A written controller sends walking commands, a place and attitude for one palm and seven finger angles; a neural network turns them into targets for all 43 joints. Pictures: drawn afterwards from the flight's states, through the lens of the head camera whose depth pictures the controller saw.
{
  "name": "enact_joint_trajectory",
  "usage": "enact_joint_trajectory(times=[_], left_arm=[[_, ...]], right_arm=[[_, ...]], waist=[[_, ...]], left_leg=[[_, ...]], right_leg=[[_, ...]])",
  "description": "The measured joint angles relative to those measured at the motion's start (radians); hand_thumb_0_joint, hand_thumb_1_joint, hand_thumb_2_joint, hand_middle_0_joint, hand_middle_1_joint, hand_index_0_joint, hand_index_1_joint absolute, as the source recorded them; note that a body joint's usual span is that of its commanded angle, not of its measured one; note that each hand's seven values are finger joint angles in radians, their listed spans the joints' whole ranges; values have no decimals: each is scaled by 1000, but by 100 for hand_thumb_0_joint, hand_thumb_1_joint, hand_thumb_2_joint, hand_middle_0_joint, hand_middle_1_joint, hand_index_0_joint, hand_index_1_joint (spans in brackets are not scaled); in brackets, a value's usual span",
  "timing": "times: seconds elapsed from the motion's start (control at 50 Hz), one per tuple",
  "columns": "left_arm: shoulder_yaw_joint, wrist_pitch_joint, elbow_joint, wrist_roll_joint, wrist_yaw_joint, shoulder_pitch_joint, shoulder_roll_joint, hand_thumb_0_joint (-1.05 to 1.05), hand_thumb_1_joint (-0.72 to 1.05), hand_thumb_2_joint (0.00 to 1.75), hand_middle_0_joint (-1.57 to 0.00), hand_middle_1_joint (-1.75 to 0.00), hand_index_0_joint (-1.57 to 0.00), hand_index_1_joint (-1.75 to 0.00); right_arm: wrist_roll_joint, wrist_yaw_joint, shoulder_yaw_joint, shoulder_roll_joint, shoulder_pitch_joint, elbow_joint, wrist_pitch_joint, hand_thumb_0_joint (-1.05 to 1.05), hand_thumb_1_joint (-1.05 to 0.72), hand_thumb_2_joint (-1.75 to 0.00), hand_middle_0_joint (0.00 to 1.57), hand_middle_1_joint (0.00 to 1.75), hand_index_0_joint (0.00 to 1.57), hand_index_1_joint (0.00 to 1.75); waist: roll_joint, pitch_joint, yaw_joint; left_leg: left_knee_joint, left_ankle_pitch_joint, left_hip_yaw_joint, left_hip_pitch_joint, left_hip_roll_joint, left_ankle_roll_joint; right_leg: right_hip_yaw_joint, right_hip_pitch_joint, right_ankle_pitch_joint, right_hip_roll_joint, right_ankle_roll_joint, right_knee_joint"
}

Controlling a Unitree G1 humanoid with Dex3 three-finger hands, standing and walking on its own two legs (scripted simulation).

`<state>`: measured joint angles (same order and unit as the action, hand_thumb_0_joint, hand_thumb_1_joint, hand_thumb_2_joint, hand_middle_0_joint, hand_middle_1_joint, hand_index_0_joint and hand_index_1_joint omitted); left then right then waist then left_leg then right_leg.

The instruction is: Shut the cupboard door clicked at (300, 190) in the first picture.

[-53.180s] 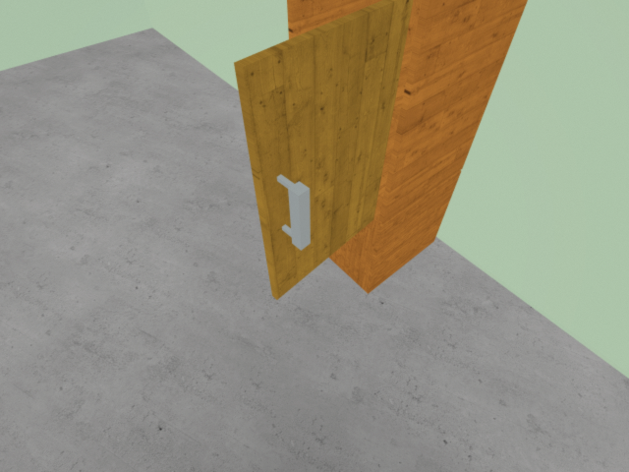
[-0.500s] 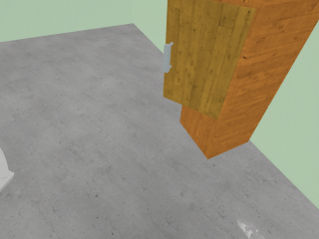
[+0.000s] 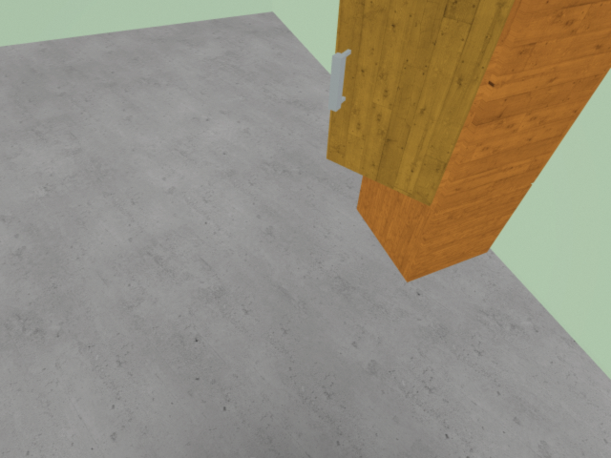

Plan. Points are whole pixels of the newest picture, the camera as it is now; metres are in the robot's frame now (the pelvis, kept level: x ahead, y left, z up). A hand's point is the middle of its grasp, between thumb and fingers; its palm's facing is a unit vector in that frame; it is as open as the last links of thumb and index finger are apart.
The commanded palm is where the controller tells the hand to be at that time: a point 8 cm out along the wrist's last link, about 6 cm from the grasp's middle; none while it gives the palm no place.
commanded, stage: let the arm hang, fingers relaxed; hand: left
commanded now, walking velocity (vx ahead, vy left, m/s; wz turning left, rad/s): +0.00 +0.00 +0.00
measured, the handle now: (340, 80) +1.03 -0.07 -0.03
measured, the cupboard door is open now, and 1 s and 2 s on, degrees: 32 32 32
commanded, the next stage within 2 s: look to check the result in 0.64 s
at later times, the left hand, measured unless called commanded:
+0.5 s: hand out of the picture +0.00 +0.17 -0.16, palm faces +0.00 -0.99 -0.16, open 7.4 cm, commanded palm none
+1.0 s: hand out of the picture +0.04 +0.17 -0.16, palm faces -0.01 -0.98 -0.20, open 7.3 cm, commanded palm none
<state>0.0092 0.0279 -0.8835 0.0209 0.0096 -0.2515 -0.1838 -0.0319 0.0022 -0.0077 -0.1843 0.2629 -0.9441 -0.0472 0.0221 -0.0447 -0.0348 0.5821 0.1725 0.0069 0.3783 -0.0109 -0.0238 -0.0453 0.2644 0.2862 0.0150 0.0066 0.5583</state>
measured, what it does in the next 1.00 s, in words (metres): stands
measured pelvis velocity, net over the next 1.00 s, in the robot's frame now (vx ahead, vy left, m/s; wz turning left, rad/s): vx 0.05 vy -0.01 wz -0.03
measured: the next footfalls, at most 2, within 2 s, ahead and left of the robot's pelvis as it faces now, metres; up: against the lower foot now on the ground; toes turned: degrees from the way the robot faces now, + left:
none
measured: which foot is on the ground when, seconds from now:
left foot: down 0.00-1.00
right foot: down 0.00-1.00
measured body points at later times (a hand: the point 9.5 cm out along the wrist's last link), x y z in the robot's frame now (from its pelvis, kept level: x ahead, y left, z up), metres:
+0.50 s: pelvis +0.02 +0.01 +0.01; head +0.03 +0.00 +0.46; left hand +0.00 +0.22 -0.15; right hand +0.01 -0.21 -0.15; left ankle +0.07 +0.10 -0.73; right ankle +0.01 -0.12 -0.73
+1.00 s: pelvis +0.05 -0.01 +0.02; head +0.06 -0.01 +0.46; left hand +0.05 +0.22 -0.14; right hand +0.03 -0.22 -0.15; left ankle +0.07 +0.10 -0.73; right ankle +0.01 -0.12 -0.73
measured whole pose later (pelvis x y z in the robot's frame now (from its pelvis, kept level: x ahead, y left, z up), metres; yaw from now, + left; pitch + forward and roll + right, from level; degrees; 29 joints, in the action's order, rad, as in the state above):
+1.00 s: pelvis +0.05 -0.01 +0.02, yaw -2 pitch -1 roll +0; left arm 0.01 -0.01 -1.14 0.01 0.03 -0.28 -0.15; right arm -0.02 0.03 0.01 -0.14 0.26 -1.15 0.01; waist 0.01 -0.03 -0.01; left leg 0.39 0.18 0.05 0.20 0.01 -0.02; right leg -0.01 0.12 0.27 0.00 0.00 0.40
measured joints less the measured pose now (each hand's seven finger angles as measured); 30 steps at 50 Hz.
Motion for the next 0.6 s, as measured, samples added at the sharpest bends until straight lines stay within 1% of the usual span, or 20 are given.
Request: enact_joint_trajectory(times=[0.1, 0.2, 0.38, 0.5, 0.6], left_arm=[[9, 7, -93, -2, 5, -18, -26, -2, 93, 90, -20, -30, -20, -30], [11, -2, -148, -4, 7, -37, -26, -1, 92, 90, -20, -30, -20, -30], [-4, -16, -228, -6, 10, -71, 20, 0, 91, 90, -20, -30, -20, -30], [-12, -22, -255, -6, 11, -73, 54, 0, 91, 90, -20, -30, -20, -30], [-14, -28, -262, -6, 12, -67, 71, 0, 91, 90, -20, -30, -20, -30]], right_arm=[[2, 3, 5, 14, 36, -74, 6, 1, -91, -90, 19, 30, 20, 30], [5, 6, 6, 20, 51, -124, 18, 1, -91, -90, 20, 30, 20, 30], [12, 14, 6, 28, 38, -172, 34, 1, -91, -90, 20, 30, 20, 30], [15, 19, 9, 38, 18, -183, 42, 1, -91, -90, 19, 30, 20, 30], [15, 25, 9, 40, 9, -189, 44, 1, -92, -90, 19, 30, 20, 30]], waist=[[3, 23, 5], [6, 29, 16], [-5, 33, 25], [-18, 32, 29], [-22, 29, 30]], left_leg=[[-78, -1, 19, -57, 8, -5], [-137, -28, 30, -84, 18, -10], [-173, -32, 42, -119, 25, -13], [-184, -28, 44, -135, 26, -11], [-190, -24, 43, -144, 27, -10]], right_leg=[[19, -45, -31, -8, -6, -70], [29, -59, -49, -17, -11, -107], [41, -84, -48, -25, -16, -129], [44, -98, -44, -26, -15, -137], [43, -106, -39, -27, -14, -142]])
